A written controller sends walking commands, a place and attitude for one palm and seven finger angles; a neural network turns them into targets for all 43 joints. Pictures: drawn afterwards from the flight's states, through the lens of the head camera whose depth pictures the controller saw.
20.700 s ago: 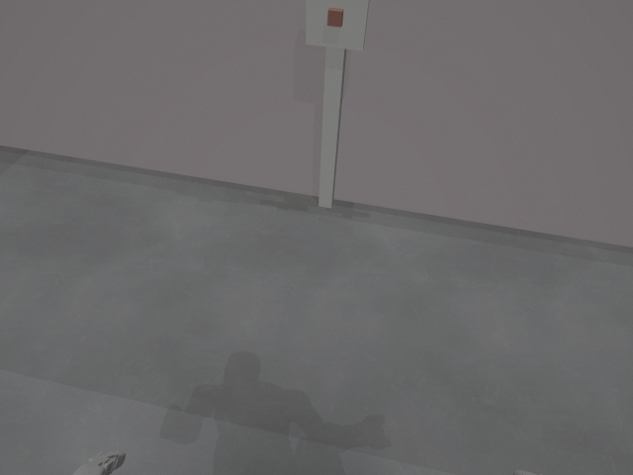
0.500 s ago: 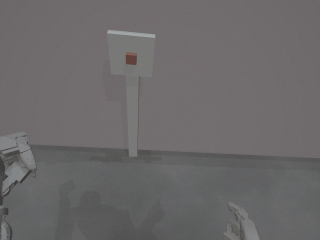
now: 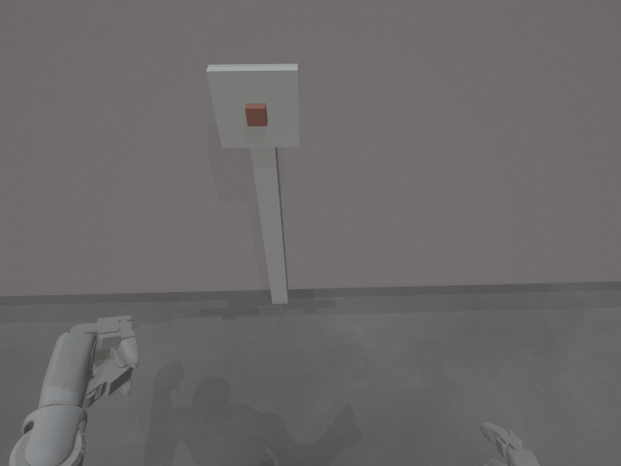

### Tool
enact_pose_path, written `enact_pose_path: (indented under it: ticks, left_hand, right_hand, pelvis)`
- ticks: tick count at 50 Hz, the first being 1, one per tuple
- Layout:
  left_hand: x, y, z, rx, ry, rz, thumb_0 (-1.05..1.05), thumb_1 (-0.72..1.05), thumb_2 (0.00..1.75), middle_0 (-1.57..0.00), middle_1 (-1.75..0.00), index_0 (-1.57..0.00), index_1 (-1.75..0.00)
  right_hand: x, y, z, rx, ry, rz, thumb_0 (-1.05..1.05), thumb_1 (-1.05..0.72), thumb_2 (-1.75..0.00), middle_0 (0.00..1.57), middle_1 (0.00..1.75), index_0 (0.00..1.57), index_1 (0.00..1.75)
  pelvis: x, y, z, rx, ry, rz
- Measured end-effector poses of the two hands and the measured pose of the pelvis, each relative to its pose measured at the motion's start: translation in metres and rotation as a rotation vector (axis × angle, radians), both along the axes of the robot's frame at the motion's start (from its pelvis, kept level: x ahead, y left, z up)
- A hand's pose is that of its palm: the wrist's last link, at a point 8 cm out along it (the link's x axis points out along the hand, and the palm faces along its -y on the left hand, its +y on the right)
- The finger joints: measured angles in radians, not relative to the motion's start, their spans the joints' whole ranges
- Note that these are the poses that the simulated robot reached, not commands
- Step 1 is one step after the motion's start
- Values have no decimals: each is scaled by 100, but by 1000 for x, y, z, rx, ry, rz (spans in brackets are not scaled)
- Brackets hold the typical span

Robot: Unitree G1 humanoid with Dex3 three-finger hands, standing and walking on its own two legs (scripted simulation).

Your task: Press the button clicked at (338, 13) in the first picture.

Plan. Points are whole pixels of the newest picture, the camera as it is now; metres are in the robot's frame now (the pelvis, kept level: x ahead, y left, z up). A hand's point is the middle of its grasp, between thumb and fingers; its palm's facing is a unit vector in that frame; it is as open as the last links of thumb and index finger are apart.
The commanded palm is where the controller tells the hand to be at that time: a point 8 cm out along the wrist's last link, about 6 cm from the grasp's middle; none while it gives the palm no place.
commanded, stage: let the arm hang, fingers relaxed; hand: left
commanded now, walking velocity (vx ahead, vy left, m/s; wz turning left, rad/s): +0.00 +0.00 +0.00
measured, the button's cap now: (256, 114) +0.77 +0.15 +0.06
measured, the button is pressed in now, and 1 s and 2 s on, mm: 0 0 0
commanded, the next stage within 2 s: stand and wait in 1.00 s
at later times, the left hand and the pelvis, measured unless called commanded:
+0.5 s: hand out of the picture -0.05 +0.17 -0.16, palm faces +0.01 -0.97 -0.24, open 5.7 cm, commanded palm none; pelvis -0.01 -0.03 +0.01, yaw +1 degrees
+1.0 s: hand out of the picture +0.05 +0.13 -0.16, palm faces -0.01 -0.98 -0.20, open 7.4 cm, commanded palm none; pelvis +0.01 -0.05 +0.02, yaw +0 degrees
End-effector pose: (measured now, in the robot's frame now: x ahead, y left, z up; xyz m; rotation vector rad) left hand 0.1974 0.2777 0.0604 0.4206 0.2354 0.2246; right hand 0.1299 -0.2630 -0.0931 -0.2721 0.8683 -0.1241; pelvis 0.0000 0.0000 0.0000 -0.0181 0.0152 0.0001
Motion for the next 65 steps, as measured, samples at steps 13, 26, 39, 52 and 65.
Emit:
enact_pose_path:
  ticks: [13, 26, 39, 52, 65]
  left_hand:
    - [-192, -67, -202, -295, 1063, 169, 1, 90, 90, -92, -111, -90, -112]
    - [-248, -59, -187, -281, 1221, 296, 1, 91, 90, -46, -60, -46, -60]
    - [-183, -78, -185, -271, 1067, 228, 1, 91, 90, -22, -33, -22, -32]
    - [-153, -99, -189, -301, 1039, 182, 0, 91, 90, -20, -30, -20, -30]
    - [-165, -84, -184, -262, 1099, 232, 1, 91, 90, -20, -30, -20, -30]
  right_hand:
    - [-100, -42, -19, -40, 365, -123, 1, -90, -89, 20, 30, 20, 30]
    - [-150, -8, -36, 60, 575, -138, 1, -90, -89, 20, 30, 20, 30]
    - [-102, -14, -39, 90, 432, -127, 0, -90, -89, 20, 30, 21, 30]
    - [-105, -29, -34, 59, 464, -148, 0, -91, -89, 20, 30, 20, 30]
    - [-110, -37, -35, 54, 511, -158, 0, -90, -89, 20, 30, 20, 30]
  pelvis:
    - [-19, -28, 3, 0, -23, 5]
    - [-11, -34, 13, 5, -27, 16]
    - [-1, -44, 14, 14, -43, 0]
    - [8, -51, 15, 15, -39, -6]
    - [15, -55, 16, 17, -40, -10]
